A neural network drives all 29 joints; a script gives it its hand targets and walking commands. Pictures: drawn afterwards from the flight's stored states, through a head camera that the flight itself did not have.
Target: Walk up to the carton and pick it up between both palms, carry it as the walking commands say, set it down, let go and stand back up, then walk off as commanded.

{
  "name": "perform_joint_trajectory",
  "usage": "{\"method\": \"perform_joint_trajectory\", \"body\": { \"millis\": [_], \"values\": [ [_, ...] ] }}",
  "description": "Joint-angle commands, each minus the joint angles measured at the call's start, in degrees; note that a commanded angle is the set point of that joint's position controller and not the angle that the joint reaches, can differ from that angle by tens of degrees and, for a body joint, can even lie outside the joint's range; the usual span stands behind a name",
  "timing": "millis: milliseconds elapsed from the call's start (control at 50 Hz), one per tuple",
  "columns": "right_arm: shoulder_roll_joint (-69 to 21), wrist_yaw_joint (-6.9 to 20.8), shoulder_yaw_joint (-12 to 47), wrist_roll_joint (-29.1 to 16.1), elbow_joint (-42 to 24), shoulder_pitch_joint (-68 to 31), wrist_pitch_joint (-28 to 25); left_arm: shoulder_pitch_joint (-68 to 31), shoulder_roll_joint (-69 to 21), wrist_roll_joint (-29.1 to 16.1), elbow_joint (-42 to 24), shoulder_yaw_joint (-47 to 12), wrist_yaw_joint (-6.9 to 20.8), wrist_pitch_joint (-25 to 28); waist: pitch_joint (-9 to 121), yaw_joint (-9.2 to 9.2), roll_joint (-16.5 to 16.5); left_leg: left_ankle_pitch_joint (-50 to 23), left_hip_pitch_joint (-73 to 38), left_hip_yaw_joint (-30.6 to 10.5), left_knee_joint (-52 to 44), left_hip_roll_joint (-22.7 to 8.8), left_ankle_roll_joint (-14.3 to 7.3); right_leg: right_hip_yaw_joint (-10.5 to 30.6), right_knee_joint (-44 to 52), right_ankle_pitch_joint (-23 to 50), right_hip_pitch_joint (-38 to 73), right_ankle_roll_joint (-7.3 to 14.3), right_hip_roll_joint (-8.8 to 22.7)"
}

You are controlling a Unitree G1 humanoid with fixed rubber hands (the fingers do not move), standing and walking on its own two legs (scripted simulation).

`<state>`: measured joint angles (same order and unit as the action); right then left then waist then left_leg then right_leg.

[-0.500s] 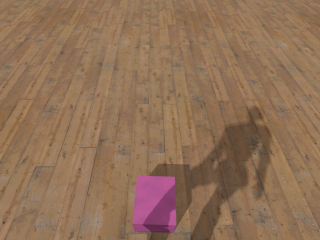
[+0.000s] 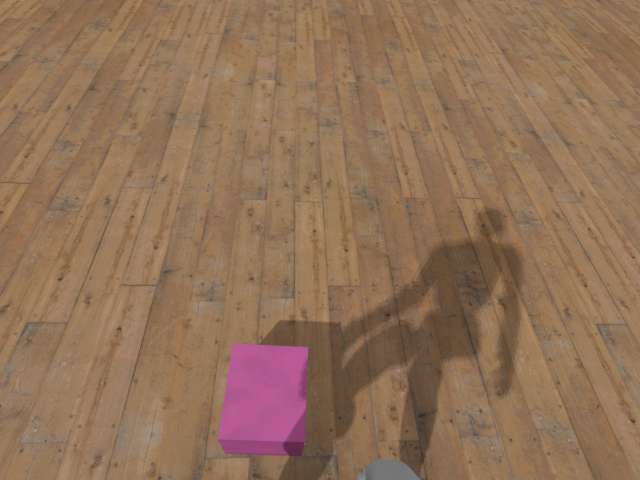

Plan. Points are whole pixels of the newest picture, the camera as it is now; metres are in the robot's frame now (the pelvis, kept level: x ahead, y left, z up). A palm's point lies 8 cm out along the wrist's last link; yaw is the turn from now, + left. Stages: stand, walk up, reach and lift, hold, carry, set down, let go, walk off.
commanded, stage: walk off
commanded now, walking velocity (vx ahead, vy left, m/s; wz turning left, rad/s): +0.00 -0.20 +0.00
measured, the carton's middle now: (267, 399) +0.41 +0.09 -0.69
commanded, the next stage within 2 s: none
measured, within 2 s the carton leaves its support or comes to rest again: neither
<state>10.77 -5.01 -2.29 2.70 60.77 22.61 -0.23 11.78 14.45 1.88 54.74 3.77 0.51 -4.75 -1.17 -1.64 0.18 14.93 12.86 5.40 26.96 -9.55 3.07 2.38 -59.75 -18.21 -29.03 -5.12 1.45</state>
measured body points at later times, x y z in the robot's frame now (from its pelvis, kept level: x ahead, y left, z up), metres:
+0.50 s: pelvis +0.01 -0.15 -0.01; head +0.02 -0.14 +0.44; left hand +0.05 +0.08 -0.17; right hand +0.09 -0.41 -0.15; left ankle +0.00 -0.09 -0.72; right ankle +0.01 -0.21 -0.74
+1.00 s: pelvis +0.02 -0.27 -0.01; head +0.05 -0.28 +0.44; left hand +0.11 -0.01 -0.14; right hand -0.01 -0.55 -0.16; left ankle +0.00 -0.10 -0.74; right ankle +0.02 -0.43 -0.74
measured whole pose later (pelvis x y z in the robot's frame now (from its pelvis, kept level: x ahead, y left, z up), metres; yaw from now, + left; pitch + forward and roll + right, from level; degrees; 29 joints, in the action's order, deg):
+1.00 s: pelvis +0.02 -0.27 -0.01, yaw +0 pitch +2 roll -1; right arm 13.7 -3.4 -5.4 2.7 57.4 19.6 0.8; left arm 10.0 13.9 1.5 53.0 3.2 1.6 -3.9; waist -2.3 -3.3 -2.4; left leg 15.7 14.3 5.4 29.2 -10.0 4.9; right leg -3.6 -27.8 -15.1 -15.2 -4.2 3.6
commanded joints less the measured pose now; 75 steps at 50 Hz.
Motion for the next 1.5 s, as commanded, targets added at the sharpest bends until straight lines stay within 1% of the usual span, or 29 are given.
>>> {"method": "perform_joint_trajectory", "body": {
  "millis": [0,40,80,120,160,200,260,440,520,540,560,580,600,640,720,800,900,960,980,1000,1020,1060,1120,1280,1360,1380,1400,1420,1480],
  "values": [
    [11.9,0.7,-3.1,0.6,-2.7,0.7,-0.1,-1.0,-1.4,-0.7,-4.6,-1.0,1.2,-0.4,-1.8,-0.16,-18.1,-10.2,2.8,-4.6,-11.1,-7.9,-7.5,-5.1,13.8,-2.7,5.0,-1.0,1.3],
    [15.4,0.9,-5.0,1.1,-2.9,0.7,1.1,0.7,0.1,-0.7,-4.8,-0.7,1.4,0.1,-3.3,-0.85,-21.8,-8.8,4.2,-3.8,-10.3,-7.7,-6.5,-6.9,21.0,-5.1,8.7,-0.1,1.2],
    [14.7,0.7,-5.4,0.6,-3.7,-2.0,1.8,8.6,2.4,-0.2,-2.3,0.1,0.9,0.2,-1.6,3.18,-14.2,-4.4,7.3,-5.9,-6.9,-9.6,-5.9,-9.9,29.7,1.7,18.1,1.3,0.7],
    [7.8,1.3,-3.7,1.2,-3.7,2.2,2.0,17.5,7.4,0.9,1.4,1.4,0.4,2.4,1.3,5.99,7.3,10.0,14.5,1.4,15.7,0.0,-1.9,0.1,41.9,7.5,28.1,1.7,7.7],
    [3.8,0.6,-2.0,-0.8,-8.4,-4.3,3.4,8.5,15.0,1.5,-2.4,2.0,-0.5,3.5,5.9,5.17,29.1,23.8,20.2,-6.4,36.7,7.0,-3.3,10.3,45.2,17.5,17.4,10.9,17.5],
    [8.7,0.8,-2.9,-1.0,-7.5,-6.4,3.4,5.5,8.7,1.0,-3.2,0.3,-0.9,3.4,2.0,3.31,16.6,16.8,21.9,-7.9,42.0,7.3,-4.7,7.1,46.1,5.5,15.2,10.4,12.5],
    [9.0,1.6,-3.5,-0.1,-4.5,-1.8,2.3,2.0,4.6,0.0,-4.7,-1.0,-1.6,3.7,3.7,-0.7,5.1,10.0,20.3,-2.6,45.2,5.7,-3.6,1.4,40.3,30.5,20.4,13.2,10.7],
    [5.1,0.4,-1.1,-1.2,-5.9,-7.5,2.7,8.0,2.8,0.9,-1.8,-1.4,-3.1,2.9,-0.4,3.04,8.3,12.2,12.1,1.7,19.1,7.2,-4.8,5.0,42.1,16.4,17.4,18.2,11.7],
    [3.7,-0.2,-0.8,-1.8,-3.4,0.9,2.0,7.3,3.3,-0.3,-0.2,-1.3,-2.2,2.3,1.8,-1.6,1.6,-3.0,-4.6,1.4,-1.5,5.1,-5.3,2.7,38.0,16.2,11.8,14.5,8.3],
    [7.8,-0.6,-1.5,-0.5,-2.7,3.9,1.2,5.2,2.9,-0.3,-1.3,-1.1,-2.4,2.5,-1.4,-2.81,-7.7,-4.4,-9.9,-10.4,-10.4,-4.1,-5.7,-0.9,28.8,9.7,4.0,10.5,4.2],
    [12.7,-0.6,-2.8,-1.1,-3.1,3.9,1.7,6.6,2.4,-1.2,-3.4,-0.9,-1.9,2.1,-3.5,-1.97,-23.2,-15.2,-9.8,-31.4,-14.2,-23.2,-15.7,-7.9,14.6,-12.5,-8.7,6.9,-4.4],
    [11.3,-1.0,-2.8,0.0,-2.5,4.1,1.8,4.5,4.9,0.7,-2.8,-0.4,-1.5,1.6,-3.1,-3.01,-19.6,-21.1,-5.8,-31.3,-13.5,-25.1,-19.6,-1.7,0.9,-13.8,-6.1,6.2,-1.2],
    [8.6,-1.0,-2.1,-0.4,-3.9,1.4,1.1,5.0,3.9,0.6,-1.6,-0.5,-1.1,1.6,-4.5,0.27,-9.1,-21.4,-3.5,-22.3,-12.5,-18.3,-17.0,2.1,-2.7,-8.7,-5.0,5.3,-2.0],
    [7.2,-0.5,-1.6,-0.8,-4.7,-3.4,0.1,5.7,2.7,0.4,-1.1,0.3,-0.6,1.8,-4.0,2.53,-3.2,-21.0,-2.7,-15.0,-11.3,-13.0,-13.3,3.1,-4.8,-2.9,-4.7,3.3,-2.2],
    [9.6,0.4,-2.6,-1.1,-5.2,-2.6,-1.1,4.3,0.6,0.6,-1.2,0.4,1.0,1.0,1.5,1.9,-5.9,-25.6,-5.1,-5.7,-8.4,-8.3,-9.8,1.2,-7.5,2.4,-2.6,0.3,-2.6],
    [9.2,1.3,-2.8,-0.2,-4.5,-0.5,-0.8,-1.2,0.3,-0.5,-3.4,-0.2,1.5,0.2,-0.1,-0.77,-15.9,-18.6,-3.9,-3.7,-8.8,-6.1,-9.0,-3.2,6.4,2.8,0.7,-1.9,0.7],
    [14.2,1.6,-5.1,0.4,-4.3,1.3,0.6,0.5,2.5,-0.9,-3.6,-0.3,1.2,0.3,-3.2,-1.41,-18.0,-21.0,-2.1,-6.0,-7.8,-8.9,-8.5,-7.2,24.3,-4.2,7.6,-0.5,1.1],
    [12.6,1.4,-5.0,-0.3,-4.2,-0.7,1.3,9.9,3.7,-0.1,-0.1,0.8,0.6,1.2,0.3,3.21,-9.6,-14.2,6.3,-5.7,-0.7,-7.1,-5.8,-8.6,40.2,7.8,25.3,2.5,-0.2],
    [11.3,1.6,-4.4,0.3,-4.8,1.8,1.2,13.4,5.7,0.4,1.7,1.2,0.5,2.4,3.9,3.75,0.9,-4.9,10.1,-1.3,9.6,-2.7,-4.1,-3.6,43.8,9.7,32.8,2.5,4.6],
    [5.4,1.9,-3.1,0.9,-6.6,0.9,1.7,13.0,10.0,0.7,-0.3,1.4,0.4,3.2,5.5,3.46,15.0,23.0,19.9,2.0,24.0,4.1,-2.3,8.7,41.5,25.9,35.1,6.0,18.4],
    [3.7,1.0,-2.4,-1.1,-8.3,-4.3,2.9,8.4,14.3,0.7,-1.0,2.0,-0.3,3.3,5.2,5.92,24.1,23.9,18.7,-3.7,32.8,6.8,-2.7,6.7,43.5,24.3,22.2,13.1,18.5],
    [7.9,1.0,-2.9,-1.4,-8.0,-6.5,3.1,4.4,8.1,0.7,-1.6,0.6,-0.6,3.0,2.1,3.79,17.7,16.9,19.1,-5.3,39.1,5.8,-5.1,2.7,45.2,13.3,18.2,12.6,13.1],
    [8.4,2.0,-3.2,-0.2,-5.1,-0.8,3.0,-1.5,4.1,0.1,-4.4,-0.9,-1.0,3.1,1.7,-1.0,6.7,11.9,19.4,-2.1,40.7,5.6,-3.5,0.2,41.3,28.7,21.4,14.1,10.5],
    [5.9,0.3,-1.4,-1.5,-6.4,-6.3,2.8,4.6,3.8,0.6,-1.5,-1.5,-2.4,3.4,0.8,2.28,5.6,11.6,10.9,2.1,21.4,7.0,-5.1,3.2,40.7,27.3,18.6,18.2,11.5],
    [2.6,0.1,-0.3,-1.6,-3.4,3.1,1.7,2.5,3.4,-0.2,-0.8,-1.7,-1.8,2.2,1.7,-2.62,1.8,-4.2,-4.4,1.6,-0.8,5.1,-4.8,1.9,36.8,17.2,11.1,15.1,8.7],
    [8.0,0.0,-1.3,-0.7,-2.9,5.6,1.2,4.7,2.2,-0.5,-0.8,-1.7,-1.9,2.4,1.5,-2.7,-6.1,-3.6,-11.7,-7.4,-9.2,-1.5,-4.5,0.4,31.1,7.0,4.0,11.2,5.5],
    [14.2,-0.1,-2.7,-0.6,-4.5,3.7,1.6,5.4,0.3,-1.3,-2.3,-1.8,-1.5,2.4,0.3,-1.16,-21.8,-14.1,-13.5,-26.8,-12.6,-20.6,-11.2,-6.2,16.2,-11.8,-5.7,6.5,-2.8],
    [13.5,-0.2,-2.8,0.0,-4.4,2.5,2.1,3.1,5.6,0.0,-2.3,-0.7,-1.4,1.9,-4.3,-2.95,-19.9,-18.1,-2.0,-30.3,-14.7,-25.0,-18.3,-2.6,2.1,-14.9,-5.1,5.7,-2.2],
    [9.7,0.0,-1.8,-1.2,-6.4,-4.4,0.8,3.2,4.0,0.8,-1.0,0.5,-0.1,1.3,-3.6,2.55,-2.1,-12.6,2.0,-14.7,-13.8,-13.6,-12.6,3.6,-6.3,-2.2,-1.9,4.2,-2.0]
  ]
}}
